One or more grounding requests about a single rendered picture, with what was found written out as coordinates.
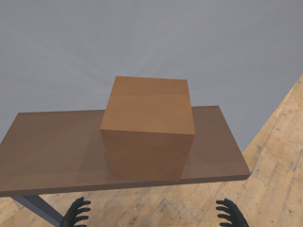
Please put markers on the robot left hand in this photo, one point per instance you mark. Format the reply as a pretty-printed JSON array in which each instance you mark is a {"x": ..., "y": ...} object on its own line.
[{"x": 70, "y": 218}]

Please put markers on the robot right hand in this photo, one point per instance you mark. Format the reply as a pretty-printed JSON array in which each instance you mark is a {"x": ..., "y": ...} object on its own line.
[{"x": 236, "y": 217}]

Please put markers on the table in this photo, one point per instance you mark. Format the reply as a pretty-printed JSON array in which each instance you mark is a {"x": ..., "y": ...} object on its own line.
[{"x": 63, "y": 152}]

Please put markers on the carton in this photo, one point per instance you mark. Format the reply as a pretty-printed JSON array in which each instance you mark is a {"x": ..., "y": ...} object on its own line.
[{"x": 147, "y": 128}]

